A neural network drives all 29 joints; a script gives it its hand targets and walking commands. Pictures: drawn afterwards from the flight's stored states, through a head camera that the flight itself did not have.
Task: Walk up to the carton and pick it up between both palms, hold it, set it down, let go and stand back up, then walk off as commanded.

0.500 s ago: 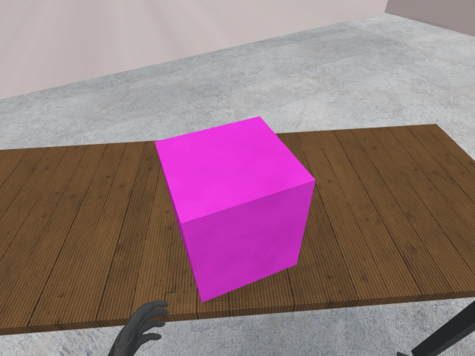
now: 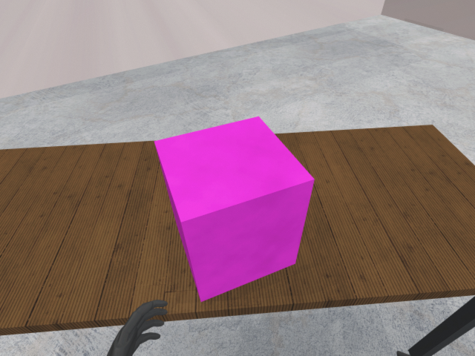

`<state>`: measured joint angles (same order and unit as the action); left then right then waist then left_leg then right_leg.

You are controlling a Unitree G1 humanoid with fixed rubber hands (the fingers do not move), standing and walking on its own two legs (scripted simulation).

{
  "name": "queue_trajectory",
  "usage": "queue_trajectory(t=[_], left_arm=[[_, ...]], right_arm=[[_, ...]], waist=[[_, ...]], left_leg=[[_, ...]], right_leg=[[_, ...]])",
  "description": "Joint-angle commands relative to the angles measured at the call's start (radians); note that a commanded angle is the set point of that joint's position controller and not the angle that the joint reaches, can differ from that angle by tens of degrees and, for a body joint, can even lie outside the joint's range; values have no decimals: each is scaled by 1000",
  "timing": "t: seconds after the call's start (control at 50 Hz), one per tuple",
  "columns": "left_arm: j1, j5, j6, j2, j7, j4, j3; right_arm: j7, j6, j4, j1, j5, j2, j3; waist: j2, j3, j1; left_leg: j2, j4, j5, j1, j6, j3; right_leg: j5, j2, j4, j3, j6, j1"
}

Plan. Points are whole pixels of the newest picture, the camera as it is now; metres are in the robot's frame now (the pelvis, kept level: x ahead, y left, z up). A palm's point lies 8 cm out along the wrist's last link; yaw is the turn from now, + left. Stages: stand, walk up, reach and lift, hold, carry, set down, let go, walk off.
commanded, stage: stand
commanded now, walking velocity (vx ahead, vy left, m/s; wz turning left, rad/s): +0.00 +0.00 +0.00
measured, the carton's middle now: (230, 207) +0.40 +0.05 +0.04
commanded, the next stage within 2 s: walk off in 1.50 s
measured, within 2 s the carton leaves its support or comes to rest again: neither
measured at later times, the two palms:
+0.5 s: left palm (122, 355) +0.16 +0.21 -0.02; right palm out of the picture +0.12 -0.26 -0.08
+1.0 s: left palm (122, 355) +0.16 +0.21 -0.02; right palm out of the picture +0.12 -0.26 -0.08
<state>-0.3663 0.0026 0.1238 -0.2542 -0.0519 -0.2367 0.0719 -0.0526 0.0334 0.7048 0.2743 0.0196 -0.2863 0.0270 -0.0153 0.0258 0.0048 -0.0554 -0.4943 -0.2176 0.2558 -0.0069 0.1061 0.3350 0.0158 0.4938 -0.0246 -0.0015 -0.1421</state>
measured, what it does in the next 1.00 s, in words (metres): stands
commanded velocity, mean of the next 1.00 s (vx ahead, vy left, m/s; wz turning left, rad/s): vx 0.00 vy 0.00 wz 0.00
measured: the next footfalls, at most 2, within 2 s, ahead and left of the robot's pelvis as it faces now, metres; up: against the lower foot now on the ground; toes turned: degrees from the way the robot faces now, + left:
none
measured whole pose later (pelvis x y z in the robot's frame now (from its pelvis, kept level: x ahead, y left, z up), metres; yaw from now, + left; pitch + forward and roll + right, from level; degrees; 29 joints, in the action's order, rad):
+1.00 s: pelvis +0.00 +0.00 +0.00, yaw +0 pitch -1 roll +0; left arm -0.35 0.00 0.12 -0.26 -0.05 -0.24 0.07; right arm -0.05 0.03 0.71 0.23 0.02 -0.29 0.03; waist -0.02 0.01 0.00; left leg -0.06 -0.49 -0.21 0.26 -0.01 0.11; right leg 0.33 0.02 0.49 -0.02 0.00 -0.14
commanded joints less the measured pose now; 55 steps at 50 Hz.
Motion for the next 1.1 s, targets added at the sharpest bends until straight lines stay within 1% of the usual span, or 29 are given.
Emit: queue_trajectory(t=[0.0,0.18,1.08], left_arm=[[69,6,-59,-291,63,-123,-141],[70,7,-59,-292,66,-126,-141],[88,10,-61,-295,65,-139,-145]], right_arm=[[5,14,-81,-66,-41,-256,71],[6,13,-76,-75,-40,-254,71],[10,12,-70,-117,-33,-245,66]], waist=[[-117,-123,-20],[-116,-124,-18],[-112,-122,-13]], left_leg=[[-97,31,90,-58,48,-125],[-98,31,93,-58,49,-124],[-99,49,92,-65,38,-122]], right_leg=[[-62,103,-138,66,13,-149],[-76,106,-137,69,13,-147],[-61,117,-146,76,12,-146]])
